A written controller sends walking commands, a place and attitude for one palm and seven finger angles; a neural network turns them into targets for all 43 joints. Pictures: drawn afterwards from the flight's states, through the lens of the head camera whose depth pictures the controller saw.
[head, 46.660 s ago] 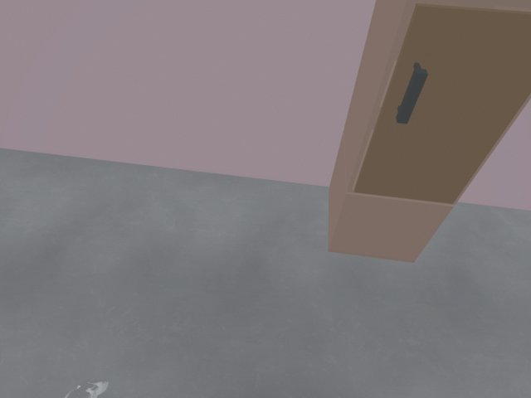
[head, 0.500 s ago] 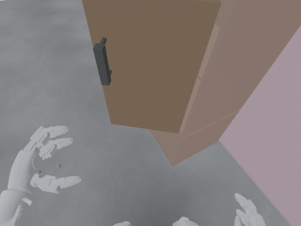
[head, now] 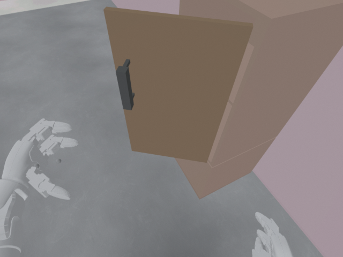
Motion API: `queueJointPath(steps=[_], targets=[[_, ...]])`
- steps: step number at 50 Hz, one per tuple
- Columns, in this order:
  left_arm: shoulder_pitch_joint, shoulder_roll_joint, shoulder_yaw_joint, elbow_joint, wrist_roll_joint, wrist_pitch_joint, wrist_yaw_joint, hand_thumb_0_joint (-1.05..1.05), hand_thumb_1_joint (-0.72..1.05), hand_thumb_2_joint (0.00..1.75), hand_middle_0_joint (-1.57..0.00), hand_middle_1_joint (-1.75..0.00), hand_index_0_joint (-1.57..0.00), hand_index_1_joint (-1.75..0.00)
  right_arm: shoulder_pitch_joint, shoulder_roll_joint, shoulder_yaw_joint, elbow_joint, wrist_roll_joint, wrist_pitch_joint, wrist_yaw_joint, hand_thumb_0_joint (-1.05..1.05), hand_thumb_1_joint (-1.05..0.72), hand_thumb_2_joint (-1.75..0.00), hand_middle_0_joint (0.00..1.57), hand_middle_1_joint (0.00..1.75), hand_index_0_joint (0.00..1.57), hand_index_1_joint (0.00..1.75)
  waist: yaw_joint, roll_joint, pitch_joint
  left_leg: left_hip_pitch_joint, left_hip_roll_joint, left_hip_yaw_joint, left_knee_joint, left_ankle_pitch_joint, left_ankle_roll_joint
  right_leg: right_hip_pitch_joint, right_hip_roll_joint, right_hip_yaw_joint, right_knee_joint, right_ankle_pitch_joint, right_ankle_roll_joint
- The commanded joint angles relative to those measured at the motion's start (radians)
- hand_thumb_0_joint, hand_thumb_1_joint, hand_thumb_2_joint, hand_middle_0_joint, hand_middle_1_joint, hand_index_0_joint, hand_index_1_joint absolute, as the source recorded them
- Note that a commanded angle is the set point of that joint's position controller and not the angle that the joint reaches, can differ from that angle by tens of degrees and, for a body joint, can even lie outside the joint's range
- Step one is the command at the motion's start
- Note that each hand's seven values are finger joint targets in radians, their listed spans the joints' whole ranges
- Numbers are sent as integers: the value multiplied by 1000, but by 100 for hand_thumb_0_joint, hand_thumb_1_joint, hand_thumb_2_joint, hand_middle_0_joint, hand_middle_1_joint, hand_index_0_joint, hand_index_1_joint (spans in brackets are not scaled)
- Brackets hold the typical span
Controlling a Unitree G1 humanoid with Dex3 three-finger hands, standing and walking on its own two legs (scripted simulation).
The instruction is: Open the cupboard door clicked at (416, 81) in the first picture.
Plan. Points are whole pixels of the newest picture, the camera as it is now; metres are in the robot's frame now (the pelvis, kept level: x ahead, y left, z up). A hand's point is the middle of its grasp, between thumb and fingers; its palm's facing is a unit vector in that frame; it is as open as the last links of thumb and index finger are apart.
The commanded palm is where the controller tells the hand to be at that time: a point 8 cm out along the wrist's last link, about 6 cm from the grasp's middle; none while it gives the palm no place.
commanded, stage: raise the hand with hooked fingers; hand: left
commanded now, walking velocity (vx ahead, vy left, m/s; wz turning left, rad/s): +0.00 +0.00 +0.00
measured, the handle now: (127, 84) +0.54 +0.18 +0.08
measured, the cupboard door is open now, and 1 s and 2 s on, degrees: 54 54 54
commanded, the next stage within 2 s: move the hooked fingers beside the handle in 0.58 s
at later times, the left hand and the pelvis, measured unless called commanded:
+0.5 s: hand (62, 150) +0.30 +0.26 +0.10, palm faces -0.01 -1.00 -0.04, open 14.0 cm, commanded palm +0.27 +0.31 +0.11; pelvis +0.00 -0.01 +0.01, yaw -1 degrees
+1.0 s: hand (74, 134) +0.34 +0.25 +0.10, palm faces -0.05 -1.00 -0.02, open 14.0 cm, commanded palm +0.31 +0.30 +0.10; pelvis -0.01 -0.02 +0.00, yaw +0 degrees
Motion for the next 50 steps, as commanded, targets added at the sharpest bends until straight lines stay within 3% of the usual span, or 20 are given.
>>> queueJointPath(steps=[1, 4, 7, 11, 15, 16, 17, 19, 21, 25, 30, 34, 37, 39, 43, 44, 47, 48, 50], targets=[[-297, 281, 125, -146, -32, -63, -3, 0, -50, 30, -30, -120, -30, -120, -32, -161, -76, -113, 9, -45, -17, 0, -90, -90, 20, 30, 20, 30, -25, 112, -198, 65, 20, -114, -168, 465, -78, 149, 40, 58, -50, 202, -31], [-330, 304, 123, -83, -20, -21, -31, 0, -50, 30, -30, -120, -30, -120, -26, -170, -78, -115, 15, -34, -20, 0, -90, -90, 20, 30, 20, 30, -20, 104, -201, 66, 17, -116, -188, 476, -75, 170, 37, 57, -63, 204, -31], [-257, 254, 89, -23, -27, 14, -67, 0, -50, 30, -30, -120, -30, -120, -20, -173, -82, -129, 15, -31, -10, 0, -90, -90, 20, 30, 20, 30, -13, 57, -205, 61, 13, -106, -179, 512, -69, 180, 37, 61, -66, 243, -31], [-263, 289, 126, -89, -39, -11, -64, 0, -50, 30, -30, -120, -30, -120, -22, -177, -90, -141, 10, -30, 4, 0, -90, -90, 20, 30, 20, 30, -5, 30, -254, 71, 14, -102, -175, 533, -67, 196, 37, 66, -64, 272, -27], [-287, 330, 179, -133, -41, -59, -29, 0, -50, 30, -30, -120, -30, -120, -15, -170, -91, -140, 2, -28, 8, 0, -90, -90, 20, 30, 20, 30, 2, 73, -271, 82, 13, -94, -180, 540, -73, 212, 38, 72, -62, 277, -31], [-282, 315, 170, -125, -39, -64, -20, 0, -50, 30, -30, -120, -30, -120, -13, -167, -91, -137, 3, -27, 7, 0, -90, -90, 20, 30, 20, 30, -3, 77, -253, 76, 14, -92, -182, 528, -73, 203, 37, 70, -64, 267, -30], [-298, 338, 183, -134, -35, -69, -13, 0, -50, 30, -30, -120, -30, -120, -13, -170, -90, -135, -1, -25, 7, 0, -90, -90, 20, 30, 20, 30, -1, 89, -248, 70, 11, -86, -179, 505, -69, 207, 38, 76, -66, 262, -33], [-313, 312, 156, -138, -28, -75, -11, 0, -50, 30, -30, -120, -30, -120, -18, -163, -89, -133, 4, -24, 3, 0, -90, -90, 20, 30, 20, 30, -11, 117, -240, 77, 9, -82, -190, 478, -65, 206, 36, 78, -75, 246, -33], [-311, 286, 131, -122, -25, -71, -15, 0, -50, 30, -30, -120, -30, -120, -18, -164, -90, -130, 6, -24, -2, 0, -90, -90, 20, 30, 20, 30, -21, 106, -232, 70, 9, -81, -191, 440, -59, 196, 34, 78, -82, 226, -30], [-320, 290, 116, -133, -19, -66, -31, 0, -50, 30, -30, -120, -30, -120, -23, -166, -89, -127, 9, -26, -8, 0, -90, -90, 20, 30, 20, 30, -21, 117, -239, 83, 9, -85, -193, 452, -55, 209, 34, 79, -85, 236, -31], [-297, 295, 142, -69, -37, -54, -41, 0, -50, 30, -30, -120, -30, -120, -29, -169, -86, -129, 9, -23, -9, 0, -90, -90, 20, 30, 20, 30, -19, 20, -210, 43, 6, -83, -198, 414, -49, 216, 35, 79, -90, 238, -26], [-319, 289, 131, -57, -42, -52, -51, 0, -50, 30, -30, -120, -30, -120, -36, -166, -83, -131, 12, -19, -9, 0, -90, -90, 20, 30, 20, 30, -16, 48, -215, 39, 0, -74, -194, 396, -47, 221, 31, 87, -89, 233, -29], [-467, 314, 111, -16, -20, -59, -49, 0, -50, 30, -30, -120, -30, -120, -24, -172, -80, -112, 10, -9, -18, 0, -90, -90, 20, 30, 20, 30, -47, 61, -174, 24, 0, -73, -187, 339, -45, 174, 33, 92, -91, 186, -29], [-512, 307, 95, -7, -13, -74, -50, 0, -50, 30, -30, -120, -30, -120, -24, -167, -79, -113, 11, -11, -23, 0, -90, -90, 20, 30, 20, 30, -49, 94, -202, 36, -3, -75, -190, 324, -44, 173, 31, 96, -93, 161, -30], [-608, 354, 107, 75, -2, -97, -54, 0, -50, 30, -30, -120, -30, -120, -3, -176, -78, -93, 11, -4, -31, 0, -90, -90, 20, 30, 20, 30, -61, 63, -220, 9, -2, -79, -179, 303, -42, 172, 29, 103, -87, 146, -29], [-630, 336, 87, 92, 0, -101, -57, 0, -50, 30, -30, -120, -30, -120, 0, -175, -78, -91, 11, -3, -31, 0, -90, -90, 20, 30, 20, 30, -67, 58, -233, 11, -4, -78, -178, 296, -40, 169, 28, 104, -86, 142, -27], [-662, 397, 125, 202, 7, -97, -62, 0, -50, 30, -30, -120, -30, -120, 17, -188, -75, -80, 9, 9, -29, 0, -90, -90, 20, 30, 20, 30, -63, 51, -222, -34, -4, -72, -166, 283, -40, 171, 25, 115, -80, 134, -30], [-676, 417, 141, 208, 11, -101, -64, 0, -50, 30, -30, -120, -30, -120, 22, -188, -77, -82, 8, 11, -26, 0, -90, -90, 20, 30, 20, 30, -54, 66, -258, -39, -7, -70, -163, 310, -40, 195, 21, 118, -71, 166, -31], [-661, 401, 125, 234, 20, -100, -69, 0, -50, 30, -30, -120, -30, -120, 32, -187, -80, -89, 8, 17, -21, 0, -90, -90, 20, 30, 20, 30, -50, 81, -287, -35, -7, -66, -158, 347, -42, 197, 21, 114, -58, 207, -30]])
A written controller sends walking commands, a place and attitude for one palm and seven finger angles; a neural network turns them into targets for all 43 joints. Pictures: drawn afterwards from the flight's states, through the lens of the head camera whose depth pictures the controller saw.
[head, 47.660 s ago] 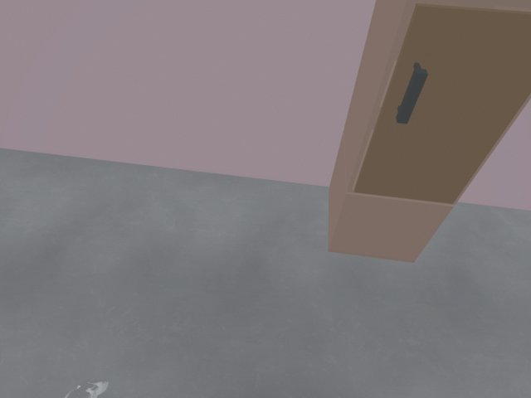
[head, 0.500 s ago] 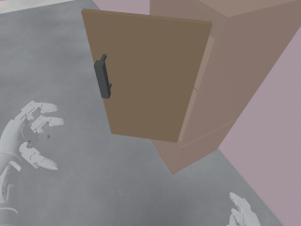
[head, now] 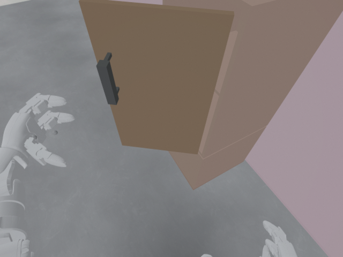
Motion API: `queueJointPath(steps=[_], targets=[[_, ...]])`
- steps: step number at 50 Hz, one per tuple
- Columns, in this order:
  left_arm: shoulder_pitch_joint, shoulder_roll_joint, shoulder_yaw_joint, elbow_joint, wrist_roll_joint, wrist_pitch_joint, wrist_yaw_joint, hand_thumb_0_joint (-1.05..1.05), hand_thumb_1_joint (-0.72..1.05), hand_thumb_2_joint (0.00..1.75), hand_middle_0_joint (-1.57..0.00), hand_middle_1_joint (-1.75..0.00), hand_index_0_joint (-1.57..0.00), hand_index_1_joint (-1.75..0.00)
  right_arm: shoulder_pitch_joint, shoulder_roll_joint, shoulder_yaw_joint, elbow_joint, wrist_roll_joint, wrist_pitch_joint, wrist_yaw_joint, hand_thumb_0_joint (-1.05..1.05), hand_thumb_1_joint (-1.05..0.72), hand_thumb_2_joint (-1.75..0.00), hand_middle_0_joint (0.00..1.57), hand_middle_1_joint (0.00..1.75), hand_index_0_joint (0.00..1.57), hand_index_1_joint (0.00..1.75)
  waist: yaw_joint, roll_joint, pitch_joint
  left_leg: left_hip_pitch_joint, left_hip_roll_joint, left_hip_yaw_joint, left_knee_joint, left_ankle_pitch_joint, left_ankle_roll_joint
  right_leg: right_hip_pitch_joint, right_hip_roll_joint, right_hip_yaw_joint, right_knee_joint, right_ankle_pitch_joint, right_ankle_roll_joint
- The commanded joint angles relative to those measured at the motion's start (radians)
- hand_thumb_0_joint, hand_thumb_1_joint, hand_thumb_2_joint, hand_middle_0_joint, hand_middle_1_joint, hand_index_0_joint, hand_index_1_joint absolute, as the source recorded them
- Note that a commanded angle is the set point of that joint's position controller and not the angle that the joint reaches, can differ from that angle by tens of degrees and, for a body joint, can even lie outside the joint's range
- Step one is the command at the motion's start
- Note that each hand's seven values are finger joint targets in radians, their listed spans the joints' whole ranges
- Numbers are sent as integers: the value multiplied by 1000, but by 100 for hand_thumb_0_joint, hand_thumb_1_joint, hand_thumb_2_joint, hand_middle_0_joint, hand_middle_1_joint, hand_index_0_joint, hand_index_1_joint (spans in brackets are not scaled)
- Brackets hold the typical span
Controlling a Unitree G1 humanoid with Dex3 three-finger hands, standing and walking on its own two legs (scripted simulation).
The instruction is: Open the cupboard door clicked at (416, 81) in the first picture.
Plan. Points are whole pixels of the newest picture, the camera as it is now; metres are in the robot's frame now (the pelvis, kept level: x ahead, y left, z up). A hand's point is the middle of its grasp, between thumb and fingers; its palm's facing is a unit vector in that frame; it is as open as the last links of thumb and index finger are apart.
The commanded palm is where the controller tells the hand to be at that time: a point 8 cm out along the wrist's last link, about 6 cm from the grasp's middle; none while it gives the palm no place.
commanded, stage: move the hooked fingers beside the handle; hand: left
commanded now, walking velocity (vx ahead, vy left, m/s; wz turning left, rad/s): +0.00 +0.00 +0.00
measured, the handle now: (111, 79) +0.55 +0.20 +0.08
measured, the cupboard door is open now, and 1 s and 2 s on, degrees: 54 54 54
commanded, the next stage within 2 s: none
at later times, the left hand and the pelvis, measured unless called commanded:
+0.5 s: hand (64, 113) +0.40 +0.27 +0.10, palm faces -0.07 -1.00 -0.01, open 14.0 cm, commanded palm +0.39 +0.32 +0.09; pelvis +0.00 +0.01 +0.00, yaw -1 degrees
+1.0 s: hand (76, 93) +0.47 +0.27 +0.09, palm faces -0.10 -1.00 +0.00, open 14.0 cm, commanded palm +0.46 +0.32 +0.09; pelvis +0.01 +0.02 -0.01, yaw -2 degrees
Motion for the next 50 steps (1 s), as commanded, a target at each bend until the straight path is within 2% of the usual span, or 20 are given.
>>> queueJointPath(steps=[1, 5, 6, 8, 12, 16, 19, 23, 25, 27, 30, 33, 37, 39, 42, 44, 45, 46, 48, 50], targets=[[-331, 324, 91, -150, -13, -64, -4, 0, -50, 30, -30, -120, -30, -120, 30, -157, -73, -118, 1, -33, -1, 0, -90, -90, 20, 30, 20, 30, -10, 113, -322, -8, -12, -64, -112, 323, -18, 229, 13, 113, -38, 199, -2], [-309, 360, 133, -107, -19, -74, -3, 0, -50, 30, -30, -120, -30, -120, 60, -166, -82, -126, -1, -16, 12, 0, -90, -90, 20, 30, 20, 30, -1, 52, -352, -40, -10, -57, -101, 349, -14, 257, 17, 118, -25, 242, 2], [-329, 344, 116, -111, -19, -80, -4, 0, -50, 30, -30, -120, -30, -120, 60, -165, -80, -128, -1, -13, 14, 0, -90, -90, 20, 30, 20, 30, -11, 55, -347, -42, -9, -56, -104, 343, -15, 248, 17, 117, -26, 242, 4], [-316, 379, 153, -103, -26, -83, -6, 0, -50, 30, -30, -120, -30, -120, 73, -170, -83, -136, -3, -3, 21, 0, -90, -90, 20, 30, 20, 30, 3, 34, -369, -55, -8, -53, -101, 367, -13, 274, 20, 120, -15, 273, 3], [-377, 396, 153, -77, -15, -88, -4, 0, -50, 30, -30, -120, -30, -120, 91, -176, -87, -128, -3, 16, 23, 0, -90, -90, 20, 30, 20, 30, -16, 51, -337, -67, -7, -49, -99, 348, -10, 244, 21, 125, -17, 262, 3], [-452, 383, 119, -87, 3, -112, -5, 0, -50, 30, -30, -120, -30, -120, 111, -173, -90, -117, -3, 25, 21, 0, -90, -90, 20, 30, 20, 30, -34, 121, -361, -28, -5, -57, -97, 360, -12, 202, 25, 120, -20, 241, 2], [-527, 368, 90, -51, 1, -121, -11, 0, -50, 30, -30, -120, -30, -120, 126, -173, -90, -104, -3, 35, 17, 0, -90, -90, 20, 30, 20, 30, -55, 89, -366, -18, -4, -63, -91, 341, -11, 179, 31, 117, -23, 222, 5], [-585, 381, 85, 12, 11, -122, -13, 0, -50, 30, -30, -120, -30, -120, 138, -178, -87, -91, -2, 49, 14, 0, -90, -90, 20, 30, 20, 30, -56, 114, -365, -13, -2, -70, -90, 361, -18, 151, 29, 110, -15, 220, 0], [-603, 371, 66, 83, 27, -113, -6, 0, -50, 30, -30, -120, -30, -120, 141, -179, -82, -84, -2, 57, 15, 0, -90, -90, 20, 30, 20, 30, -65, 101, -324, -44, -2, -71, -90, 320, -17, 122, 27, 109, -18, 187, 2], [-621, 400, 84, 115, 33, -114, 1, 0, -50, 30, -30, -120, -30, -120, 153, -185, -84, -85, -5, 68, 17, 0, -90, -90, 20, 30, 20, 30, -64, 62, -338, -59, 0, -72, -83, 332, -16, 139, 28, 111, -8, 206, 0], [-609, 403, 85, 111, 46, -127, 5, 0, -50, 30, -30, -120, -30, -120, 160, -179, -85, -100, -7, 81, 26, 0, -90, -90, 20, 30, 20, 30, -51, 106, -400, -35, 2, -70, -74, 404, -23, 148, 27, 110, 6, 249, 2], [-703, 444, 101, 156, 52, -142, 8, 0, -50, 30, -30, -120, -30, -120, 177, -187, -84, -87, -8, 101, 26, 0, -90, -90, 20, 30, 20, 30, -74, 62, -382, -65, 7, -75, -64, 382, -20, 129, 33, 110, 13, 243, 6], [-747, 459, 97, 165, 64, -160, 6, 0, -50, 30, -30, -120, -30, -120, 191, -189, -86, -91, -12, 118, 27, 0, -90, -90, 20, 30, 20, 30, -75, 124, -424, -35, 8, -76, -47, 431, -28, 112, 35, 113, 25, 247, 2], [-780, 415, 57, 152, 73, -165, 2, 0, -50, 30, -30, -120, -30, -120, 202, -181, -89, -79, -17, 126, 30, 0, -90, -90, 20, 30, 20, 30, -88, 178, -449, 27, 14, -88, -40, 492, -41, 68, 38, 105, 23, 244, 5], [-797, 437, 71, 200, 65, -164, 1, 0, -50, 30, -30, -120, -30, -120, 220, -191, -88, -70, -15, 144, 28, 0, -90, -90, 20, 30, 20, 30, -103, 104, -433, 2, 20, -98, -35, 495, -39, 57, 44, 96, 26, 243, 5], [-815, 405, 48, 216, 68, -156, 0, 0, -50, 30, -30, -120, -30, -120, 222, -189, -89, -64, -18, 151, 31, 0, -90, -90, 20, 30, 20, 30, -104, 139, -428, 11, 21, -100, -37, 495, -43, 35, 43, 94, 21, 228, 7], [-823, 444, 79, 218, 74, -157, 9, 0, -50, 30, -30, -120, -30, -120, 230, -194, -92, -56, -21, 156, 30, 0, -90, -90, 20, 30, 20, 30, -103, 131, -433, 14, 23, -105, -32, 508, -44, 33, 43, 94, 22, 235, 7], [-813, 421, 55, 233, 82, -153, 11, 0, -50, 30, -30, -120, -30, -120, 236, -191, -90, -56, -21, 161, 32, 0, -90, -90, 20, 30, 20, 30, -106, 145, -435, 18, 22, -104, -32, 517, -44, 21, 42, 93, 22, 231, 7], [-833, 467, 85, 236, 90, -152, 17, 0, -50, 30, -30, -120, -30, -120, 251, -194, -91, -54, -24, 173, 33, 0, -90, -90, 20, 30, 20, 30, -103, 139, -456, 15, 23, -104, -25, 549, -47, 35, 46, 95, 30, 258, 6], [-839, 462, 77, 254, 102, -154, 27, 0, -50, 30, -30, -120, -30, -120, 255, -192, -89, -56, -25, 184, 37, 0, -90, -90, 20, 30, 20, 30, -108, 140, -443, 3, 25, -106, -24, 545, -47, 25, 46, 92, 32, 254, 6]])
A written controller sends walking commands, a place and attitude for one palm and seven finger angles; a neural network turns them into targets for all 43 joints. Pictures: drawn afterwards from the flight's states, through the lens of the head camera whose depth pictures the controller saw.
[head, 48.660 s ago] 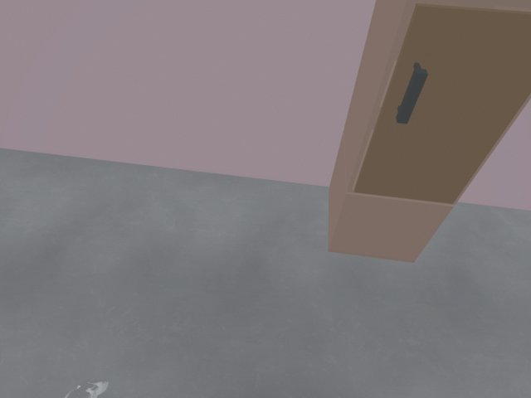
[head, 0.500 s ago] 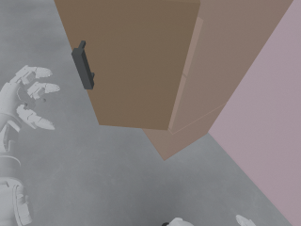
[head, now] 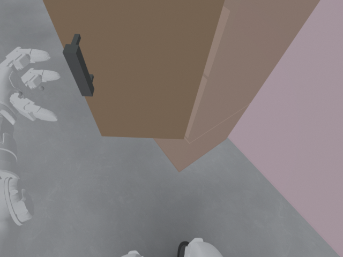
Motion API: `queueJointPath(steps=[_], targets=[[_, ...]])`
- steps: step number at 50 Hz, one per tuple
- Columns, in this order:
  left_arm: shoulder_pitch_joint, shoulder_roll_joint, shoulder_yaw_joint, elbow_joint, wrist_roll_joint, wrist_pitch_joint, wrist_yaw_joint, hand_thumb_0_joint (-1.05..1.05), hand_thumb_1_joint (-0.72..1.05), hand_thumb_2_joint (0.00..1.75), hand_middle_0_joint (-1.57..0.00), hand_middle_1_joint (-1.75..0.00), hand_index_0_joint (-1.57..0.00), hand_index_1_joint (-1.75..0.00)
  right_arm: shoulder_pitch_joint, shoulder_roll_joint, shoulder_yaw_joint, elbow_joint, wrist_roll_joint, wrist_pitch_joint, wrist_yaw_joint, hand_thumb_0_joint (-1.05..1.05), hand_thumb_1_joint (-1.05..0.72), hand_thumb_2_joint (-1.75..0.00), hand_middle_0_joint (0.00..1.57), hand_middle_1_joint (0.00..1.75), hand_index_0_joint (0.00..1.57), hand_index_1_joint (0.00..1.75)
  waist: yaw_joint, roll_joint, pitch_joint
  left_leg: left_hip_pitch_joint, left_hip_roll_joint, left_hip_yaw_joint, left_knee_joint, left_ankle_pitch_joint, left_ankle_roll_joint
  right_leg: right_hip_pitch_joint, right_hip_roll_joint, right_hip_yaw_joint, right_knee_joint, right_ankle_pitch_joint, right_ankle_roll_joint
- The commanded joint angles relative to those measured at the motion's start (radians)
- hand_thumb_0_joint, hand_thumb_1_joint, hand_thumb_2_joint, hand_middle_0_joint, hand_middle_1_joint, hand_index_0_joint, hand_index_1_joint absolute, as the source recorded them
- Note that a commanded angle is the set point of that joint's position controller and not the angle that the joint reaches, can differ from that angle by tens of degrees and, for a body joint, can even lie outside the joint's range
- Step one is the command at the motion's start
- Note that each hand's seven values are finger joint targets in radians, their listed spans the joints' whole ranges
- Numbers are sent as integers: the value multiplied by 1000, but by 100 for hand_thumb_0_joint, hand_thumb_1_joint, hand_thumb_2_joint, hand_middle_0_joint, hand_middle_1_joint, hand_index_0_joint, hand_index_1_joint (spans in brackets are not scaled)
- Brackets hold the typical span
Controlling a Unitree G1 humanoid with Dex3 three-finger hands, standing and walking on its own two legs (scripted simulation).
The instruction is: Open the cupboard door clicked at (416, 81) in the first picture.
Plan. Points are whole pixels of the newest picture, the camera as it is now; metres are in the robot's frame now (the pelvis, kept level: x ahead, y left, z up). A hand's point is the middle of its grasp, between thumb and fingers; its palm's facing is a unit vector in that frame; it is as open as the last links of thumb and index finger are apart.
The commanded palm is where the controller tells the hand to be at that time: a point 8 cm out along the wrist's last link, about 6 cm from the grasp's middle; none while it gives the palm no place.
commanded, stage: move the hooked fingers beside the handle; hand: left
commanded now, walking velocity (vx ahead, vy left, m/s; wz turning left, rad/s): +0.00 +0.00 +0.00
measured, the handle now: (82, 66) +0.53 +0.20 +0.09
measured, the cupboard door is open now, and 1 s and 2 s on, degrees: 54 54 53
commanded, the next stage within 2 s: slide the fingers in behind the handle in 1.08 s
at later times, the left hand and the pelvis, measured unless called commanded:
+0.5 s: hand (54, 74) +0.49 +0.25 +0.10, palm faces -0.06 -1.00 -0.01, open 14.0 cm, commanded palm +0.47 +0.30 +0.09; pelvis +0.01 +0.00 +0.00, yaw -1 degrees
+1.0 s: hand (49, 80) +0.49 +0.27 +0.09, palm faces -0.05 -1.00 +0.00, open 14.0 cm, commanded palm +0.47 +0.31 +0.09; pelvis +0.01 +0.00 -0.01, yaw -1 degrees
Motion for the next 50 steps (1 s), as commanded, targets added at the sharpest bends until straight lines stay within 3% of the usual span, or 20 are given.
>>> queueJointPath(steps=[1, 4, 6, 10, 13, 14, 18, 22, 25, 27, 28, 29, 31, 33, 36, 40, 42, 45, 48, 50], targets=[[-430, 307, 39, -194, -7, -62, 18, 0, -50, 30, -30, -120, -30, -120, 127, -185, -77, -62, -4, -3, -6, 0, -90, -90, 20, 30, 20, 30, -11, 169, -393, 204, 22, -131, -96, 588, -75, 199, 41, 64, -7, 251, -19], [-445, 326, 53, -216, -1, -77, 27, 0, -50, 30, -30, -120, -30, -120, 147, -187, -81, -61, -10, 13, -2, 0, -90, -90, 20, 30, 20, 30, -5, 204, -446, 268, 30, -146, -82, 677, -90, 177, 47, 61, 2, 263, -22], [-436, 339, 70, -198, 0, -78, 36, 0, -50, 30, -30, -120, -30, -120, 153, -188, -82, -60, -11, 22, 1, 0, -90, -90, 20, 30, 20, 30, -7, 177, -454, 248, 31, -141, -77, 670, -85, 191, 47, 62, 2, 275, -19], [-479, 357, 72, -119, 11, -63, 43, 0, -50, 30, -30, -120, -30, -120, 163, -193, -77, -55, -9, 42, 1, 0, -90, -90, 20, 30, 20, 30, -32, 123, -395, 156, 25, -125, -78, 573, -61, 209, 48, 71, -2, 281, -15], [-517, 400, 76, -117, 40, -62, 47, 0, -50, 30, -30, -120, -30, -120, 176, -194, -72, -56, -12, 53, -3, 0, -90, -90, 20, 30, 20, 30, -33, 172, -424, 158, 20, -124, -72, 581, -60, 213, 46, 76, 8, 294, -18], [-529, 382, 55, -112, 46, -62, 46, 0, -50, 30, -30, -120, -30, -120, 178, -191, -71, -57, -12, 56, 0, 0, -90, -90, 20, 30, 20, 30, -42, 179, -425, 162, 22, -124, -68, 576, -59, 199, 48, 75, 8, 288, -17], [-493, 370, 65, -148, 29, -83, 34, 0, -50, 30, -30, -120, -30, -120, 189, -192, -77, -67, -16, 67, 4, 0, -90, -90, 20, 30, 20, 30, -28, 183, -495, 219, 30, -133, -55, 657, -69, 202, 52, 71, 17, 310, -19], [-465, 354, 68, -122, 3, -70, 22, 0, -50, 30, -30, -120, -30, -120, 182, -193, -76, -75, -13, 77, 7, 0, -90, -90, 20, 30, 20, 30, -33, 144, -463, 157, 26, -117, -53, 613, -53, 231, 55, 75, 16, 334, -21], [-433, 405, 105, -139, 19, -58, 31, 0, -50, 30, -30, -120, -30, -120, 180, -193, -79, -85, -13, 84, 10, 0, -90, -90, 20, 30, 20, 30, -15, 145, -461, 122, 19, -107, -60, 578, -42, 260, 49, 83, 14, 345, -16], [-454, 410, 99, -139, 22, -61, 37, 0, -50, 30, -30, -120, -30, -120, 172, -191, -73, -92, -11, 88, 8, 0, -90, -90, 20, 30, 20, 30, -22, 138, -429, 86, 14, -99, -59, 542, -36, 272, 49, 87, 18, 355, -20], [-457, 449, 122, -148, 33, -64, 41, 0, -50, 30, -30, -120, -30, -120, 176, -193, -76, -90, -13, 88, 8, 0, -90, -90, 20, 30, 20, 30, -14, 147, -445, 89, 13, -103, -60, 542, -37, 283, 49, 89, 20, 353, -18], [-449, 425, 104, -141, 34, -65, 42, 0, -50, 30, -30, -120, -30, -120, 172, -189, -74, -94, -11, 88, 10, 0, -90, -90, 20, 30, 20, 30, -21, 155, -442, 91, 12, -96, -59, 521, -33, 274, 50, 91, 17, 344, -17], [-486, 454, 120, -181, 35, -82, 44, 0, -50, 30, -30, -120, -30, -120, 173, -189, -75, -92, -12, 86, 7, 0, -90, -90, 20, 30, 20, 30, -24, 172, -466, 105, 13, -101, -54, 539, -34, 282, 49, 94, 19, 354, -16], [-515, 422, 97, -235, 20, -101, 29, 0, -50, 30, -30, -120, -30, -120, 171, -185, -76, -90, -12, 88, 8, 0, -90, -90, 20, 30, 20, 30, -21, 259, -529, 200, 19, -109, -42, 633, -53, 253, 54, 90, 26, 364, -20], [-475, 374, 70, -169, 7, -84, 10, 0, -50, 30, -30, -120, -30, -120, 167, -186, -76, -77, -9, 85, 7, 0, -90, -90, 20, 30, 20, 30, -39, 179, -474, 177, 23, -112, -41, 595, -43, 226, 56, 84, 13, 333, -14], [-430, 353, 50, -90, 4, -36, -11, 0, -50, 30, -30, -120, -30, -120, 167, -194, -72, -75, -7, 87, 5, 0, -90, -90, 20, 30, 20, 30, -38, 148, -414, 130, 19, -114, -48, 565, -38, 212, 52, 77, 10, 320, -16], [-459, 307, 9, -96, 4, -29, -9, 0, -50, 30, -30, -120, -30, -120, 162, -191, -69, -79, -7, 86, 3, 0, -90, -90, 20, 30, 20, 30, -52, 161, -391, 128, 19, -112, -49, 554, -38, 183, 53, 72, 14, 306, -20], [-478, 378, 62, -133, 12, -45, 12, 0, -50, 30, -30, -120, -30, -120, 170, -194, -73, -83, -10, 87, 5, 0, -90, -90, 20, 30, 20, 30, -43, 137, -438, 118, 19, -113, -40, 550, -39, 215, 52, 79, 22, 321, -16], [-507, 428, 110, -212, 1, -83, 20, 0, -50, 30, -30, -120, -30, -120, 167, -193, -77, -91, -15, 85, 9, 0, -90, -90, 20, 30, 20, 30, -24, 195, -533, 168, 20, -116, -27, 632, -53, 253, 55, 85, 40, 374, -23], [-484, 417, 104, -195, 6, -88, 24, 0, -50, 30, -30, -120, -30, -120, 158, -188, -74, -95, -14, 83, 13, 0, -90, -90, 20, 30, 20, 30, -23, 199, -509, 162, 21, -115, -29, 616, -55, 239, 55, 81, 38, 348, -21]])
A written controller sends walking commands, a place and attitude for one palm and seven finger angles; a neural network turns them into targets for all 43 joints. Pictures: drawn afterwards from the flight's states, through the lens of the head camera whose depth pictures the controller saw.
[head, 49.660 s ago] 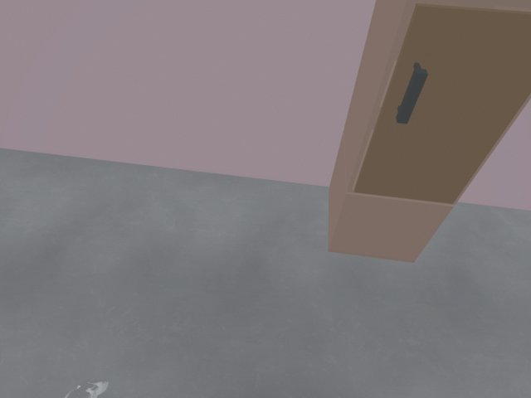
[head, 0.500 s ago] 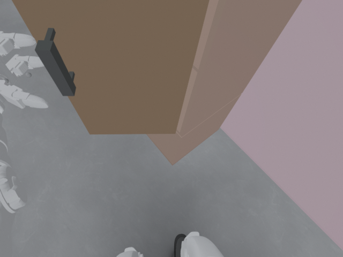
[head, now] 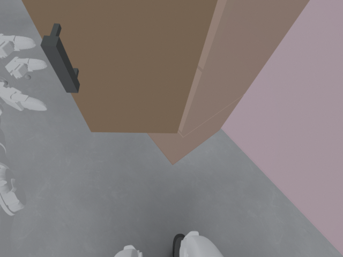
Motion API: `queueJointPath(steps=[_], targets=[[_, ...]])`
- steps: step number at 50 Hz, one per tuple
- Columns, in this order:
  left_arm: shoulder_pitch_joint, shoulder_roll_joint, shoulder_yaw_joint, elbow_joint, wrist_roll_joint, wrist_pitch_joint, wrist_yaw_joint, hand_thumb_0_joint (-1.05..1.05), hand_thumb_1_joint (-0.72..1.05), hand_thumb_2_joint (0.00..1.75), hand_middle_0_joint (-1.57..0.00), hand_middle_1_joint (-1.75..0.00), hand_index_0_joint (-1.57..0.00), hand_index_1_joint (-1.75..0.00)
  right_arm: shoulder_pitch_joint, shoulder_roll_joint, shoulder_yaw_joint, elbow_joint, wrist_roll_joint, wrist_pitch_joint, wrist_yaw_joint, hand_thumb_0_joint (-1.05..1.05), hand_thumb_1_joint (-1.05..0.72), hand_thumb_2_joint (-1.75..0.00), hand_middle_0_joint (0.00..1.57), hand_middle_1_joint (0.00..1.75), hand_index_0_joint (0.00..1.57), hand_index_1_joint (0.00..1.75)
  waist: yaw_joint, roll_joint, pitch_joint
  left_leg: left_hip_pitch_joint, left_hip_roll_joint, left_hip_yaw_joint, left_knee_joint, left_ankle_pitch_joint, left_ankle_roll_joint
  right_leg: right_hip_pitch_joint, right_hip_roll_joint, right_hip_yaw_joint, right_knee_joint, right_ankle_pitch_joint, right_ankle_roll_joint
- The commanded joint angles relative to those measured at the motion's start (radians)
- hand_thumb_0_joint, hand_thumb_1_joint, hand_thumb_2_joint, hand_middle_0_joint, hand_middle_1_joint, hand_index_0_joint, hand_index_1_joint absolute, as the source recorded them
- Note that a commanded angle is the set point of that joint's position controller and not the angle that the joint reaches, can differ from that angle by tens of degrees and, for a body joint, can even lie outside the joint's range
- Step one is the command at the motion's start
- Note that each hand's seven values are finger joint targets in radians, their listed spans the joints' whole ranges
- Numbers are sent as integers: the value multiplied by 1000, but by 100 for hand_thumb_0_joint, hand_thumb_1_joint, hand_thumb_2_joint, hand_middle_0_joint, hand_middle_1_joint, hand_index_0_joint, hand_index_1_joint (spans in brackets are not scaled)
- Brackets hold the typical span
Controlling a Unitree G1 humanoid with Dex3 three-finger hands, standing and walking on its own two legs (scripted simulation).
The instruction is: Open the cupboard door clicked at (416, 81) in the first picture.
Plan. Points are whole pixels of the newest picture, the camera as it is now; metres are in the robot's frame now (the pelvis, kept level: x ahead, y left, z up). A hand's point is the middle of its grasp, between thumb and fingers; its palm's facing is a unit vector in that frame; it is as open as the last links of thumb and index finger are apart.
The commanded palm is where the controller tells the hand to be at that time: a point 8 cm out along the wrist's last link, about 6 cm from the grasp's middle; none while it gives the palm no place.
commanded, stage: move the hooked fingers beside the handle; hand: left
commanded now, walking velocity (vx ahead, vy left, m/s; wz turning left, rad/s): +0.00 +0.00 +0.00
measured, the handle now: (65, 60) +0.52 +0.21 +0.10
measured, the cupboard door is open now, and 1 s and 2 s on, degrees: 54 53 53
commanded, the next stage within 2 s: slide the fingers in behind the handle in 0.08 s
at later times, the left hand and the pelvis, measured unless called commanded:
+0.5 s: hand (40, 76) +0.48 +0.25 +0.10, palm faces -0.03 -1.00 +0.00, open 14.0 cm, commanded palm +0.46 +0.29 +0.10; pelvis +0.00 +0.01 +0.00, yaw +0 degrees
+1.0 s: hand (58, 78) +0.47 +0.21 +0.10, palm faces -0.04 -1.00 -0.02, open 14.0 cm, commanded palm +0.45 +0.26 +0.10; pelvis -0.01 -0.01 +0.00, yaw +0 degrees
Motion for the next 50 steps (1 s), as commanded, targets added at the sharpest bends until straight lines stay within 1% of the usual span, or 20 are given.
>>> queueJointPath(steps=[1, 5, 6, 8, 13, 17, 18, 21, 25, 28, 31, 32, 35, 38, 39, 42, 45, 47, 48, 50], targets=[[-431, 361, 69, -260, -29, -90, 14, 0, -50, 30, -30, -120, -30, -120, 170, -187, -76, -37, -2, -11, -8, 0, -90, -90, 20, 30, 20, 30, 6, 194, -485, 247, 3, -114, -82, 649, -53, 306, 36, 81, 7, 357, -15], [-418, 320, 24, -172, -16, -56, 10, 0, -50, 30, -30, -120, -30, -120, 172, -189, -68, -29, 1, -7, -9, 0, -90, -90, 20, 30, 20, 30, -12, 182, -398, 212, 3, -115, -88, 584, -48, 252, 38, 74, -4, 296, -13], [-420, 331, 30, -183, -11, -51, 11, 0, -50, 30, -30, -120, -30, -120, 177, -192, -71, -30, 0, -7, -11, 0, -90, -90, 20, 30, 20, 30, -12, 156, -409, 207, 2, -118, -89, 578, -44, 261, 37, 73, -4, 296, -11], [-413, 310, 16, -208, -18, -53, 2, 0, -50, 30, -30, -120, -30, -120, 180, -190, -72, -34, -1, -8, -11, 0, -90, -90, 20, 30, 20, 30, -2, 229, -461, 278, 7, -124, -83, 658, -63, 233, 38, 68, 2, 301, -15], [-408, 223, -25, -262, -50, -67, -1, 0, -50, 30, -30, -120, -30, -120, 185, -189, -80, -29, -5, -11, -4, 0, -90, -90, 20, 30, 20, 30, -10, 197, -481, 345, 24, -147, -78, 738, -80, 191, 46, 53, 2, 292, -15], [-413, 150, -62, -266, -57, -61, 32, 0, -50, 30, -30, -120, -30, -120, 185, -186, -84, -24, -4, -13, 0, 0, -90, -90, 20, 30, 20, 30, -20, 195, -434, 359, 27, -159, -85, 742, -87, 147, 48, 41, -1, 256, -18], [-424, 177, -37, -278, -49, -60, 46, 0, -50, 30, -30, -120, -30, -120, 184, -184, -86, -16, -8, -12, 3, 0, -90, -90, 20, 30, 20, 30, -8, 228, -452, 364, 26, -154, -84, 739, -92, 151, 45, 46, -3, 254, -16], [-409, 192, -22, -291, -24, -62, 96, 0, -50, 30, -30, -120, -30, -120, 185, -175, -84, -22, -9, -13, 7, 0, -90, -90, 20, 30, 20, 30, 6, 207, -450, 327, 20, -149, -92, 718, -88, 194, 41, 50, 2, 269, -17], [-423, 164, -55, -287, 4, -75, 128, 0, -50, 30, -30, -120, -30, -120, 186, -171, -84, -16, -9, -14, 11, 0, -90, -90, 20, 30, 20, 30, -9, 176, -421, 308, 20, -144, -96, 680, -83, 198, 42, 51, -2, 264, -13], [-423, 126, -76, -325, -10, -87, 118, 0, -50, 30, -30, -120, -30, -120, 175, -168, -86, -18, -8, -20, 10, 0, -90, -90, 20, 30, 20, 30, -4, 218, -476, 344, 18, -136, -92, 705, -82, 227, 42, 60, -4, 296, -16], [-383, 132, -52, -269, -35, -80, 108, 0, -50, 30, -30, -120, -30, -120, 164, -169, -82, -17, -2, -20, 6, 0, -90, -90, 20, 30, 20, 30, -6, 105, -430, 263, 13, -122, -105, 615, -60, 280, 40, 63, -12, 305, -13], [-381, 110, -66, -263, -47, -80, 104, 0, -50, 30, -30, -120, -30, -120, 160, -168, -79, -25, 0, -22, 2, 0, -90, -90, 20, 30, 20, 30, -6, 110, -414, 248, 9, -120, -108, 605, -56, 287, 40, 63, -11, 307, -16], [-395, 146, -48, -221, -28, -69, 118, 0, -50, 30, -30, -120, -30, -120, 151, -169, -73, -21, 0, -26, 0, 0, -90, -90, 20, 30, 20, 30, -3, 113, -360, 178, -2, -105, -122, 483, -41, 291, 33, 74, -17, 271, -15], [-421, 147, -52, -295, -13, -94, 138, 0, -50, 30, -30, -120, -30, -120, 150, -160, -76, -30, -3, -34, 1, 0, -90, -90, 20, 30, 20, 30, 9, 172, -439, 221, -5, -100, -115, 527, -46, 317, 30, 83, -7, 302, -16], [-385, 187, -13, -287, -8, -100, 147, 0, -50, 30, -30, -120, -30, -120, 155, -161, -77, -32, -5, -33, 1, 0, -90, -90, 20, 30, 20, 30, 25, 149, -457, 213, -5, -101, -110, 545, -46, 345, 30, 84, 0, 324, -18], [-410, 118, -63, -314, -28, -113, 145, 0, -50, 30, -30, -120, -30, -120, 145, -154, -76, -41, 0, -36, 2, 0, -90, -90, 20, 30, 20, 30, 4, 132, -453, 205, -6, -92, -110, 541, -39, 364, 31, 88, -2, 352, -16], [-370, 147, -32, -262, -26, -99, 145, 0, -50, 30, -30, -120, -30, -120, 141, -161, -77, -35, 4, -36, 1, 0, -90, -90, 20, 30, 20, 30, 13, 83, -431, 153, -10, -83, -120, 463, -29, 388, 28, 95, -11, 336, -12], [-415, 106, -73, -268, -25, -94, 144, 0, -50, 30, -30, -120, -30, -120, 136, -157, -74, -35, 5, -41, -2, 0, -90, -90, 20, 30, 20, 30, -2, 121, -400, 159, -13, -83, -125, 443, -27, 362, 26, 91, -14, 311, -15], [-409, 134, -54, -263, -16, -91, 147, 0, -50, 30, -30, -120, -30, -120, 138, -160, -75, -29, 3, -41, -3, 0, -90, -90, 20, 30, 20, 30, 9, 140, -409, 164, -12, -86, -127, 442, -31, 356, 25, 92, -15, 300, -15], [-393, 145, -42, -257, -15, -89, 154, 0, -50, 30, -30, -120, -30, -120, 142, -161, -75, -31, 3, -43, -3, 0, -90, -90, 20, 30, 20, 30, 9, 99, -420, 147, -14, -82, -126, 425, -25, 375, 25, 97, -18, 304, -12]])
